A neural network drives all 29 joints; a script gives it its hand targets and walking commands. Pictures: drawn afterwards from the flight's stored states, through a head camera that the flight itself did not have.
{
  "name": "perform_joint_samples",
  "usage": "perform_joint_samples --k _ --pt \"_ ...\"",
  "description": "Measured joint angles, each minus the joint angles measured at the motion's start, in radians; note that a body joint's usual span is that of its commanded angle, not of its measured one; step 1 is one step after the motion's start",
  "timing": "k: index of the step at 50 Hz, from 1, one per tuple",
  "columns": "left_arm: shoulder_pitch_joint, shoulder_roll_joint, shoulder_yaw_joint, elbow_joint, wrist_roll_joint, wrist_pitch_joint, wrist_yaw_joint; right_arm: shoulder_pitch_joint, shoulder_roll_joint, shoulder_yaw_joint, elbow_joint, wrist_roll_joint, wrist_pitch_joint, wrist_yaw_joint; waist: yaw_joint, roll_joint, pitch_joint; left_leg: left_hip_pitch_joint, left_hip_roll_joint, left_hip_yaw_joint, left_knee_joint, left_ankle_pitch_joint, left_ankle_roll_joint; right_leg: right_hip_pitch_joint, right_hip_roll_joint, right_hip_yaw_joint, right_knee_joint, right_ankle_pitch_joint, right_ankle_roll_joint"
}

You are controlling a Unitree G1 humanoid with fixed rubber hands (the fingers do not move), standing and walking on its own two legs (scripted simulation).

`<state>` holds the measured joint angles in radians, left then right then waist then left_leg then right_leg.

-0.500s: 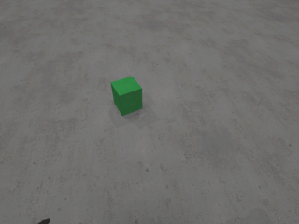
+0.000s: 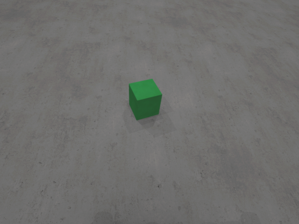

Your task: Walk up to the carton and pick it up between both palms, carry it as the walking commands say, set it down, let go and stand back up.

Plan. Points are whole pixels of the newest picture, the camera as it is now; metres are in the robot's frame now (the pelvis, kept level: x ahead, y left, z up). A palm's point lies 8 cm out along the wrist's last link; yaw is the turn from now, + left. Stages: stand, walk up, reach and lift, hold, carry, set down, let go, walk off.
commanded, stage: walk up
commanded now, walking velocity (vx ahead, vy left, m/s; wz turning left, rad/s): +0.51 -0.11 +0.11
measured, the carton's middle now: (144, 99) +1.15 +0.02 -0.65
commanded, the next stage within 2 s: none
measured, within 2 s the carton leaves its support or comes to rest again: neither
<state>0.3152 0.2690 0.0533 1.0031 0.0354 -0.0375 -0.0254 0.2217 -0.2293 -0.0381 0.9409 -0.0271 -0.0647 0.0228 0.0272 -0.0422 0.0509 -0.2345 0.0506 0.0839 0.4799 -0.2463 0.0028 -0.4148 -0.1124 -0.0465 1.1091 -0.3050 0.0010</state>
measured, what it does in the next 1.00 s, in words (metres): walks ahead: right foot, then left foot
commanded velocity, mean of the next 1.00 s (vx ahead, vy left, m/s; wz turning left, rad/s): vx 0.49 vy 0.03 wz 0.01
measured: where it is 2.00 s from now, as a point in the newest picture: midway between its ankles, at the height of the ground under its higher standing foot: (141, 156)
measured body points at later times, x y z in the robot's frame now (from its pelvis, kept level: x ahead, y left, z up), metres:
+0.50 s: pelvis +0.24 -0.06 +0.00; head +0.27 -0.09 +0.45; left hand +0.29 +0.21 -0.12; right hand +0.27 -0.32 -0.16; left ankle +0.20 +0.10 -0.65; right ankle +0.27 -0.17 -0.74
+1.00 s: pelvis +0.47 +0.03 +0.01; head +0.49 +0.07 +0.45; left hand +0.51 +0.29 -0.16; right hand +0.50 -0.23 -0.12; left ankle +0.47 +0.13 -0.74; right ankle +0.44 -0.12 -0.65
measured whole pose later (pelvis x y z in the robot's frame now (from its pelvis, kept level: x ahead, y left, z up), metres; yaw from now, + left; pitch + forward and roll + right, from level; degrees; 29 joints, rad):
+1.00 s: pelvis +0.47 +0.03 +0.01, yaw +1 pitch +0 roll -2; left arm 0.23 0.25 0.06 1.02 0.03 -0.02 -0.02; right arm 0.28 -0.21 -0.05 1.00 -0.02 -0.09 0.01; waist -0.01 -0.06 0.05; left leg -0.20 0.06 0.12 0.41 -0.21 0.02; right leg -0.47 -0.10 -0.05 1.11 -0.27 0.02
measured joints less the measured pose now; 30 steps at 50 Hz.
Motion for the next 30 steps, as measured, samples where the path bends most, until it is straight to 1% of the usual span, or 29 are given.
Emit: perform_joint_samples --k 2,4,8,11,13,14,15,16,17,18,19,20,21,23,25,27,30 --pt "-0.058 0.001 0.001 -0.026 -0.001 0.006 -0.009 0.058 0.004 -0.003 0.022 0.003 -0.007 -0.003 -0.023 -0.002 -0.004 0.053 -0.001 -0.005 -0.056 0.003 0.001 -0.061 -0.005 -0.01 -0.037 0.056 0.015" --pt "-0.112 -0.001 0.0 -0.044 -0.004 0.015 -0.019 0.107 0.007 -0.003 0.042 0.004 -0.014 -0.006 -0.045 0.0 -0.007 0.104 0.003 -0.006 -0.102 -0.001 -0.003 -0.104 -0.005 -0.017 -0.108 0.1 0.027" --pt "-0.211 -0.01 -0.004 -0.076 -0.014 0.028 -0.036 0.177 0.012 -0.002 0.068 -0.002 -0.016 -0.012 -0.088 0.007 -0.002 0.198 0.014 -0.003 -0.171 -0.022 -0.021 -0.135 0.002 -0.03 -0.319 0.179 0.04" --pt "-0.275 -0.022 -0.006 -0.099 -0.019 0.027 -0.043 0.207 0.013 -0.003 0.079 -0.008 -0.014 -0.016 -0.113 0.017 0.006 0.257 0.025 0.002 -0.202 -0.052 -0.042 -0.121 0.015 -0.042 -0.458 0.196 0.036" --pt "-0.307 -0.032 -0.008 -0.114 -0.016 0.019 -0.041 0.222 0.008 -0.004 0.092 -0.009 -0.01 -0.021 -0.12 0.03 0.007 0.285 0.032 0.006 -0.195 -0.089 -0.058 -0.095 0.024 -0.055 -0.522 0.176 0.025" --pt "-0.319 -0.036 -0.008 -0.12 -0.014 0.012 -0.036 0.231 0.006 -0.004 0.1 -0.008 -0.006 -0.023 -0.12 0.037 0.007 0.289 0.036 0.005 -0.166 -0.121 -0.065 -0.07 0.026 -0.067 -0.554 0.169 0.019" --pt "-0.327 -0.034 -0.006 -0.126 -0.01 0.001 -0.029 0.243 0.007 -0.003 0.108 -0.007 -0.002 -0.024 -0.12 0.037 0.004 0.274 0.037 0.0 -0.1 -0.165 -0.063 -0.034 0.026 -0.075 -0.587 0.162 0.009" --pt "-0.33 -0.033 -0.001 -0.126 -0.002 -0.014 -0.019 0.244 0.007 -0.002 0.114 -0.006 0.001 -0.024 -0.113 0.042 0.005 0.229 0.045 -0.009 0.023 -0.215 -0.045 -0.03 0.027 -0.079 -0.579 0.219 -0.005" --pt "-0.323 -0.035 0.001 -0.123 0.003 -0.023 -0.011 0.227 0.005 -0.001 0.114 -0.003 0.006 -0.023 -0.106 0.055 0.012 0.162 0.048 -0.039 0.19 -0.244 -0.022 -0.042 0.033 -0.084 -0.529 0.204 -0.018" --pt "-0.302 -0.035 0.001 -0.117 0.004 -0.026 -0.005 0.203 0.002 -0.001 0.107 -0.003 0.009 -0.022 -0.103 0.064 0.017 0.089 0.04 -0.068 0.351 -0.246 -0.008 -0.038 0.035 -0.088 -0.501 0.165 -0.026" --pt "-0.271 -0.034 0.0 -0.107 0.003 -0.025 0.0 0.177 -0.003 -0.004 0.098 -0.004 0.012 -0.02 -0.1 0.069 0.018 0.022 0.028 -0.085 0.481 -0.228 -0.002 -0.019 0.035 -0.089 -0.499 0.132 -0.03" --pt "-0.236 -0.035 0.0 -0.094 0.002 -0.022 0.006 0.152 -0.009 -0.009 0.089 -0.005 0.013 -0.017 -0.093 0.075 0.019 -0.036 0.02 -0.091 0.57 -0.191 -0.004 0.009 0.034 -0.088 -0.516 0.112 -0.029" --pt "-0.201 -0.037 0.001 -0.079 -0.002 -0.021 0.011 0.129 -0.016 -0.014 0.08 -0.006 0.016 -0.014 -0.082 0.081 0.02 -0.086 0.019 -0.088 0.621 -0.147 -0.009 0.041 0.034 -0.088 -0.544 0.108 -0.023" --pt "-0.13 -0.038 0.002 -0.052 -0.006 -0.025 0.015 0.086 -0.027 -0.019 0.063 -0.007 0.027 -0.002 -0.057 0.09 0.02 -0.169 0.028 -0.075 0.653 -0.065 -0.018 0.103 0.033 -0.085 -0.601 0.112 -0.017" --pt "-0.063 -0.035 0.002 -0.028 -0.007 -0.031 0.016 0.049 -0.032 -0.02 0.05 -0.008 0.043 0.012 -0.032 0.091 0.019 -0.233 0.039 -0.062 0.636 0.001 -0.025 0.157 0.03 -0.082 -0.648 0.109 -0.013" --pt "-0.002 -0.034 0.002 -0.009 -0.006 -0.035 0.017 0.013 -0.033 -0.02 0.04 -0.008 0.057 0.024 -0.008 0.088 0.017 -0.281 0.051 -0.052 0.59 0.049 -0.034 0.206 0.026 -0.078 -0.687 0.104 -0.006" --pt "0.068 -0.041 0.004 0.016 -0.002 -0.035 0.021 -0.041 -0.03 -0.017 0.023 -0.008 0.07 0.039 0.021 0.082 0.019 -0.318 0.062 -0.039 0.47 0.1 -0.05 0.273 0.019 -0.073 -0.741 0.095 0.009"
